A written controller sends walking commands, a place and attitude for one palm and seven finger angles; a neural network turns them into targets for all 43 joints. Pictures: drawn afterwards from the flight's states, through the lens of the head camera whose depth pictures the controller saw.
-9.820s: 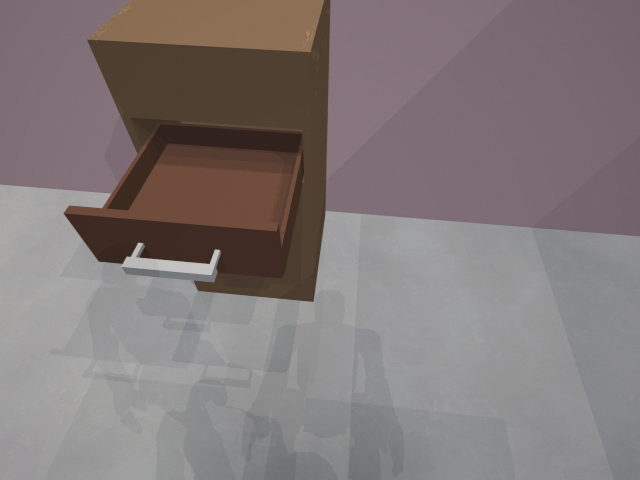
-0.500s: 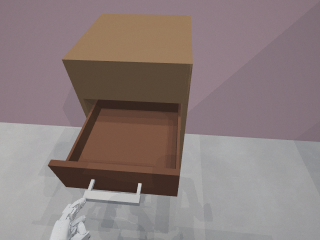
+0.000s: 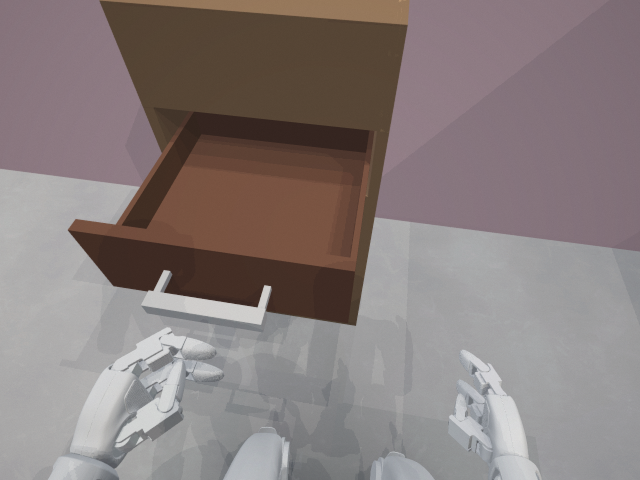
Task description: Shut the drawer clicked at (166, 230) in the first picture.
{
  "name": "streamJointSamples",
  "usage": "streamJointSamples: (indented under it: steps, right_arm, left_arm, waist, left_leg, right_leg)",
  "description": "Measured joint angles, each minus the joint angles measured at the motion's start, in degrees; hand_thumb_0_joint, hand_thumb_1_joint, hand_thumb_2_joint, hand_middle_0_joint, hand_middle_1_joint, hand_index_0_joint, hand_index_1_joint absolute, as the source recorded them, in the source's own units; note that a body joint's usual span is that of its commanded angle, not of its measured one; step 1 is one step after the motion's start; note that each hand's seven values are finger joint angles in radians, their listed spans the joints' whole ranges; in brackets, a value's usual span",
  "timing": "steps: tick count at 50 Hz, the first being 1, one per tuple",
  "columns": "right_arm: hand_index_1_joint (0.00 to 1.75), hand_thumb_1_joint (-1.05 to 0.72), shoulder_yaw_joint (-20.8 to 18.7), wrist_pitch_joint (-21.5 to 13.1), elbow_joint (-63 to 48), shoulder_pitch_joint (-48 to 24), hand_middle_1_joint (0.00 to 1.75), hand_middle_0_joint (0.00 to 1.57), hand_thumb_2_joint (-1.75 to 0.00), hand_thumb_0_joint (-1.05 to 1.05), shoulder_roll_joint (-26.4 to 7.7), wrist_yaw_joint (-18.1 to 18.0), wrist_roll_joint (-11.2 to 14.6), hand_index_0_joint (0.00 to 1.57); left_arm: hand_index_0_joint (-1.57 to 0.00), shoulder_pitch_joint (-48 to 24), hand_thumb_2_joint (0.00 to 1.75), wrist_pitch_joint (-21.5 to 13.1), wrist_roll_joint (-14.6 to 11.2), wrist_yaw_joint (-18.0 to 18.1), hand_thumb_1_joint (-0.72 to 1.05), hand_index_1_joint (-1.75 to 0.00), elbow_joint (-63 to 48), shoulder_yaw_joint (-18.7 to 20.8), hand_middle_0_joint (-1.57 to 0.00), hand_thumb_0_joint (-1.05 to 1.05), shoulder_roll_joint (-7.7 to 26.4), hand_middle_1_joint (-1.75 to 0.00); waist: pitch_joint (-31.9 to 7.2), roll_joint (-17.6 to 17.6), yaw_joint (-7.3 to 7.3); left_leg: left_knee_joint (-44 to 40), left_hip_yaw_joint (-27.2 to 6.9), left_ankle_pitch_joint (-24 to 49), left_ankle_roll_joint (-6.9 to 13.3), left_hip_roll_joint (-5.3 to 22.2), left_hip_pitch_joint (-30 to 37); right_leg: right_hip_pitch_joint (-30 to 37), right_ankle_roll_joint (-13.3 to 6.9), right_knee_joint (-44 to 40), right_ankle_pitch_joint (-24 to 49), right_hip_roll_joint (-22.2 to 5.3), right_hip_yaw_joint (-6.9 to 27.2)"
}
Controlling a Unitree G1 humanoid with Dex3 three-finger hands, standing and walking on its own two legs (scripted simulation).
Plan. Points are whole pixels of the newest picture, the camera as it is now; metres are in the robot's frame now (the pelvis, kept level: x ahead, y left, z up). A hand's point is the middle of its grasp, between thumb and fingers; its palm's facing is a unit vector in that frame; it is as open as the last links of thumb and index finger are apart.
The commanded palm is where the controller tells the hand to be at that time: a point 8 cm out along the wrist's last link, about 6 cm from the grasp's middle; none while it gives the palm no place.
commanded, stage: raise the hand and make a fist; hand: left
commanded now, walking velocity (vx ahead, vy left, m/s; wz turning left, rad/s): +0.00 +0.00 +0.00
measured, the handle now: (210, 297) +0.35 +0.19 -0.01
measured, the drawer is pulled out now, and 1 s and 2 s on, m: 0.28 0.28 0.28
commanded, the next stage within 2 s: bring the fist close to the handle in 1.22 s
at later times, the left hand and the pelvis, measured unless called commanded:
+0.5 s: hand (146, 421) +0.17 +0.18 +0.08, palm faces -0.06 -1.00 -0.02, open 3.1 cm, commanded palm +0.13 +0.23 +0.08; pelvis +0.01 +0.03 +0.01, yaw -1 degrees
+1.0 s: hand (161, 424) +0.17 +0.16 +0.09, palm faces -0.11 -0.99 +0.00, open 3.3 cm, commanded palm +0.12 +0.23 +0.09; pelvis +0.02 +0.04 +0.01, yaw -1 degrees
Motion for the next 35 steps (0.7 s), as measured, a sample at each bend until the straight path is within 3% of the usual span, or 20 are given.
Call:
streamJointSamples:
  steps: [2, 4, 10, 14, 18, 26, 35]
  right_arm:
    - [0.3, -0.9, 0.05, 0.87, 0.44, 1.9, 0.31, 0.2, -0.9, 0.01, 0.56, -0.35, -0.12, 0.21]
    - [0.3, -0.9, -0.64, 1.38, 1.06, 3.54, 0.31, 0.21, -0.9, 0.01, 0.64, -0.51, -0.31, 0.21]
    - [0.3, -0.9, -3.81, 1.31, 3.2, 5.81, 0.31, 0.2, -0.9, 0.01, -1.44, -0.11, -0.65, 0.21]
    - [0.3, -0.9, -5.06, 0.45, 3.06, 4.96, 0.3, 0.2, -0.9, 0.01, -3.05, 0.35, -0.42, 0.2]
    - [0.3, -0.9, -5.44, -0.13, 1.46, 3.34, 0.3, 0.2, -0.9, 0.01, -3.25, 0.47, -0.27, 0.2]
    - [0.3, -0.9, -3.61, 1.08, -3.1, 1.08, 0.3, 0.2, -0.9, 0.01, -1.62, 1.45, -0.56, 0.2]
    - [0.3, -0.9, -0.93, 4.25, -7.75, 1.57, 0.3, 0.2, -0.9, 0.01, -0.27, 2.23, -0.67, 0.21]
  left_arm:
    - [-0.75, 1.71, 0.9, 2.52, 0.33, 0.41, 0.9, -0.89, -0.93, -0.07, -0.74, 0.02, 0.14, -0.89]
    - [-0.79, 3.76, 0.9, 2.92, 0.18, 1.77, 0.9, -0.93, -2.16, 0.36, -0.79, 0.02, -0.17, -0.93]
    - [-0.9, 8.71, 0.9, -2.39, 0.25, 5.75, 0.9, -1.06, -5.03, 2.28, -0.91, 0.02, -1.31, -1.06]
    - [-0.98, 11.31, 0.9, -4.89, 0.56, 4.97, 0.91, -1.15, -6.18, 0.53, -0.98, 0.02, -1.55, -1.15]
    - [-1.06, 13.27, 0.9, -5.17, 1.35, 4.59, 0.91, -1.24, -8.12, -2.18, -1.06, 0.02, -1.45, -1.24]
    - [-1.23, 14.64, 0.9, -3.69, 3.2, 9.18, 0.9, -1.41, -14.06, -4.39, -1.23, 0.02, -2.31, -1.41]
    - [-1.36, 17.66, 0.9, 1.25, 6.74, 10.78, 0.9, -1.55, -18.49, -10.03, -1.36, 0.02, -2.53, -1.55]
  waist:
    - [-0.2, 0.06, -0.88]
    - [-0.14, 0.01, -1.53]
    - [0.09, -0.44, -1.84]
    - [0.14, -0.42, -1.97]
    - [-0.05, -0.68, -1.84]
    - [-0.9, -0.56, -0.79]
    - [-1.29, -0.39, -0.18]
  left_leg:
    - [-1.42, 0.56, 0.24, 0.02, 0.12, 1.15]
    - [-2.53, 1.04, 0.35, 0.04, 0.24, 2.17]
    - [-3.46, 1.66, 0.26, 0.55, 0.1, 2.59]
    - [-2.73, 1.86, -0.01, 1.16, -0.24, 1.53]
    - [-1.98, 2.16, -0.36, 1.72, -0.38, 0.91]
    - [-1.77, 1.98, -0.66, 2.53, -0.88, 1.73]
    - [-2.56, 2.41, -0.63, 3.27, -1.31, 3.22]
  right_leg:
    - [0.83, 0.17, -1.33, 0.45, 0.16, 0.54]
    - [1.62, 0.34, -2.45, 0.81, 0.31, 1.0]
    - [1.98, 0.92, -3.64, 1.15, 0.22, 1.6]
    - [1.07, 1.47, -3.15, 1.04, -0.16, 1.8]
    - [0.51, 1.93, -2.66, 0.95, -0.34, 2.12]
    - [1.96, 2.72, -3.31, 1.08, -0.75, 1.93]
    - [3.55, 3.5, -4.44, 1.48, -1.11, 2.32]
